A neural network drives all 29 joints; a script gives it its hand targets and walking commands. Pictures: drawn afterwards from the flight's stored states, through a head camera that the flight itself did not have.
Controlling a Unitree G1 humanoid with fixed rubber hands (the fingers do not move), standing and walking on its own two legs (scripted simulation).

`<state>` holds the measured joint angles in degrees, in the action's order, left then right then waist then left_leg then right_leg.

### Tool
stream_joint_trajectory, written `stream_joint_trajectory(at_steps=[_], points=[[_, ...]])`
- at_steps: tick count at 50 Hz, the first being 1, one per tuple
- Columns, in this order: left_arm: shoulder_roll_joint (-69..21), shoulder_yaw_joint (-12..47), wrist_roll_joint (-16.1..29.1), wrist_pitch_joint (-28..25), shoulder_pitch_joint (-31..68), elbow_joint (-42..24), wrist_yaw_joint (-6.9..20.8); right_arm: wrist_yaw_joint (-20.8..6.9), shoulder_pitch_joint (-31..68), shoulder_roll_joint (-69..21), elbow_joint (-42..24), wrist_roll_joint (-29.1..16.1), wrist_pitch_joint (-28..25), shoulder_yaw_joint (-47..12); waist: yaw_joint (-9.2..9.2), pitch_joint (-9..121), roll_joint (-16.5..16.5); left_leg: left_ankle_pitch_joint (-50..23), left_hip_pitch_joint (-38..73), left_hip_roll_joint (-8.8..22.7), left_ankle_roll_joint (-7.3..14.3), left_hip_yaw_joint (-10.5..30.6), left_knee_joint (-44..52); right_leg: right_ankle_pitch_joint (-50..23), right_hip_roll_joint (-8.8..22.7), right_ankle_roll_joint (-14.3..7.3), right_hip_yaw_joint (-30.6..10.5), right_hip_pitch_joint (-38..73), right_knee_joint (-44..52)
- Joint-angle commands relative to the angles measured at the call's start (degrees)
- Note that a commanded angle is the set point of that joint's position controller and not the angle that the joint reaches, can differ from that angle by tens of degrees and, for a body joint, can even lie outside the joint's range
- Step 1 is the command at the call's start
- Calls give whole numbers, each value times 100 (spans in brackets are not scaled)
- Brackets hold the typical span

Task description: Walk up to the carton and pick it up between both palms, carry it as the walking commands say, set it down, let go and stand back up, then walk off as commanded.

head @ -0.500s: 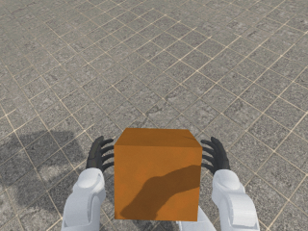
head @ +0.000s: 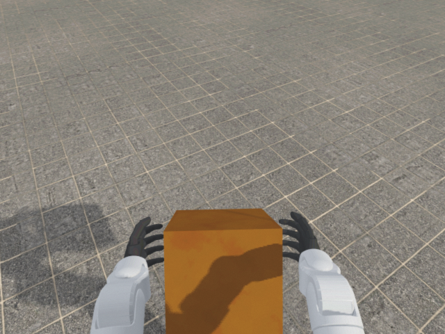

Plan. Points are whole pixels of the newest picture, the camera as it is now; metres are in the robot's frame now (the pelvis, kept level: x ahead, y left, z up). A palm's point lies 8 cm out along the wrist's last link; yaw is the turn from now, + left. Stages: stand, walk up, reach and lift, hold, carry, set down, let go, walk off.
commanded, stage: carry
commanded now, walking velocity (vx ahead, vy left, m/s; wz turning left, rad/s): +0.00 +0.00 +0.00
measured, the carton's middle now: (221, 263) +0.30 +0.02 -0.08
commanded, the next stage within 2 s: none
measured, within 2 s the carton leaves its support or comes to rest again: neither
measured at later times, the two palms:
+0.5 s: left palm (163, 186) +0.43 +0.15 +0.03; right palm (298, 178) +0.46 -0.14 +0.03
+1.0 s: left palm (172, 114) +0.65 +0.17 +0.06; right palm (281, 106) +0.68 -0.13 +0.08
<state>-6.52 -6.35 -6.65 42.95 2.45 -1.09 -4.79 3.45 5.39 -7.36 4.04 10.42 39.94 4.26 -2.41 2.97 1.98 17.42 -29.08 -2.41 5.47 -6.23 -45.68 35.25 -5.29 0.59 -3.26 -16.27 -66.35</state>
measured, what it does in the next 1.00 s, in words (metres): walks ahead: right foot, then right foot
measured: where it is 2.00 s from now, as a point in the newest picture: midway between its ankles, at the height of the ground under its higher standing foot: (213, 250)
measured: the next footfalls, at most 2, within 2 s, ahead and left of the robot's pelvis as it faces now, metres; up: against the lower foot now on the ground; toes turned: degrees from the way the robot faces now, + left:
right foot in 0.10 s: +0.03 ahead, -0.10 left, +0.00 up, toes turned +3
right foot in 0.44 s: +0.11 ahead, -0.10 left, +0.00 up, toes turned -3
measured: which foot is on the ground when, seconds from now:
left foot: down 0.00-0.48, up 0.50-0.58, down 0.60-0.82, up 0.84-1.00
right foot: up 0.00-0.08, down 0.10-0.34, up 0.36-0.42, down 0.44-0.64, up 0.66-0.78, down 0.80-1.00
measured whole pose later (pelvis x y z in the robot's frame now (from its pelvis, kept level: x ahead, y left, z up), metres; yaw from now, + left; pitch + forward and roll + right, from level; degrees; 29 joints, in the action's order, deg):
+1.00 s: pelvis +0.43 +0.00 +0.00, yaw +4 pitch +5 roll +2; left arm -7.6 -0.1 -0.2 61.4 -3.7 -30.8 -13.7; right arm 13.6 -1.8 -7.5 -33.1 -1.2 63.2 0.6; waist -0.2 -0.9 2.3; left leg 40.3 -36.4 -2.4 0.4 -1.1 -79.1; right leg 37.5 3.0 -1.9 9.4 -11.2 -44.3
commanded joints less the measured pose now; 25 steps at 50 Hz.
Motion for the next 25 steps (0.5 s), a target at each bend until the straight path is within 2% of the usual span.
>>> stream_joint_trajectory(at_steps=[1,2,3,4,5,6,7,8,9,10,11,12,13,14,15,16,17,18,19,20,21,22,23,24,25], points=[[-4501,3511,1326,-316,2810,-496,1666,-1290,2468,-4747,-1257,-1381,-139,-3356,434,1949,-639,-6380,2353,1941,1408,2369,1286,321,597,-85,-289,-883,1398],[-4431,3216,1212,-344,2587,-170,1627,-1239,2791,-4478,-1491,-1414,-161,-3312,336,2265,-388,-6635,2712,1843,1203,2206,1142,-188,683,-60,-142,-640,2484],[-4523,2991,1017,-244,1937,535,1622,-1222,3011,-4558,-1220,-1420,-67,-3474,188,2362,-213,-5965,2346,1667,886,1597,855,-1225,815,26,-88,193,3896],[-4583,2901,1023,-340,1969,468,1638,-1253,3311,-4544,-1535,-1580,-172,-3653,171,2536,39,-4779,1968,1408,578,1491,652,-2473,764,-54,-255,1077,4677],[-4556,2799,1136,-446,2090,87,1598,-1257,3429,-4546,-1942,-1854,-196,-3883,207,3107,938,-2422,955,915,175,1053,261,-6932,1393,-155,-659,2373,3577],[-4754,3024,1264,-555,2971,-405,1597,-1302,3707,-4912,-1960,-1963,-188,-3972,236,2868,1890,-311,68,573,-90,711,-80,-9987,1805,-404,-825,3241,2795],[-4626,2760,1109,-649,3124,-310,1555,-1339,4077,-4763,-1820,-2008,-199,-3945,205,2729,2096,636,-305,289,-344,415,-411,-11453,1960,-472,-1116,3276,2733],[-4788,2618,941,-661,3016,41,1502,-1361,4500,-4815,-1805,-2072,-241,-4034,135,2442,2121,795,-643,269,-353,439,-627,-11402,1947,-567,-1011,3475,2778],[-4537,2573,884,-564,2773,-163,1462,-1308,4128,-4636,-1750,-2033,-114,-3893,196,2072,1471,665,-639,229,-290,455,-659,-11155,1941,-429,-908,3045,2964],[-4431,2786,934,-623,3118,-765,1414,-1352,3939,-4697,-1678,-2103,-172,-3872,192,1999,590,476,-545,235,-337,502,-618,-10422,1880,-421,-810,2887,2966],[-4689,3051,1039,-608,3471,-1143,1405,-1420,3931,-4927,-1789,-2121,-162,-3877,147,1651,303,177,-247,250,-306,474,105,-9544,1711,-404,-677,2363,3035],[-4519,2988,867,-513,3232,-993,1316,-1401,3373,-4746,-1346,-1923,-35,-3597,193,1772,154,-178,613,211,-271,341,778,-9236,1561,-434,-521,1802,2809],[-4387,3048,927,-437,3202,-1059,1276,-1373,2957,-4711,-1037,-1834,15,-3387,267,1956,-220,-2626,1544,507,-166,548,957,-8341,1426,-254,-256,1291,2520],[-4310,3044,846,-321,2870,-609,1272,-1294,2880,-4342,-987,-1696,25,-3127,286,2348,-820,-5125,2256,815,43,813,531,-7444,1255,31,-40,1006,2065],[-4221,3023,829,-321,3015,-676,1234,-1302,2459,-4316,-617,-1587,58,-2924,337,2659,-1456,-7171,3030,1103,289,1094,586,-5806,1011,51,148,479,1624],[-4223,3187,1005,-428,3221,-1062,1218,-1317,2428,-4366,-792,-1680,-42,-2980,417,2900,-2006,-8732,4074,1336,542,1290,450,-4135,651,48,427,-380,1203],[-4246,3269,1055,-440,3479,-907,1276,-1323,2208,-4281,-498,-1501,-65,-2729,438,2354,-2682,-9790,4767,1512,785,1588,453,-1284,234,69,581,-1797,1151],[-4247,3367,1072,-479,3756,-1179,1288,-1349,2233,-4562,-323,-1551,-95,-2801,406,2112,-2572,-9421,4705,1540,723,1784,592,-210,386,-26,489,-1989,1739],[-4325,3394,1058,-499,4122,-1183,1300,-1363,2267,-4768,-51,-1449,-84,-2783,394,1516,-2040,-9538,4449,1456,598,1747,764,-114,351,-202,741,-2069,1922],[-4262,3472,1195,-518,4140,-1466,1345,-1343,2466,-4656,-373,-1364,-118,-2730,278,1404,-1726,-8331,3289,1302,383,1381,763,-672,495,-232,712,-978,2951],[-4400,3452,1263,-484,3904,-1227,1404,-1304,2240,-4691,-162,-1240,-43,-2685,202,1525,-773,-7258,2683,1095,219,1002,255,-2443,421,-190,709,-45,3667],[-4500,3353,1230,-473,3466,-915,1416,-1323,2313,-4638,-434,-1295,-75,-2876,162,1953,221,-5116,1578,792,-66,589,-696,-5937,877,-233,183,1515,3689],[-4583,3531,1610,-539,3906,-1748,1391,-1258,2161,-4931,-852,-1397,-30,-3006,174,2616,1492,-1781,73,307,-288,193,-1645,-10608,1733,-562,-757,3479,3122],[-4573,3288,1217,-466,3571,-702,1417,-1297,2844,-4581,-862,-1326,8,-3091,247,2238,2221,1203,-332,-36,-440,176,-1769,-12795,2202,-919,-1172,3189,2981],[-4625,3239,1101,-451,3377,-671,1392,-1317,2812,-4684,-805,-1379,-7,-3142,178,1797,1720,1633,-1053,-75,-352,141,-1414,-12595,2091,-962,-1148,3629,3056]])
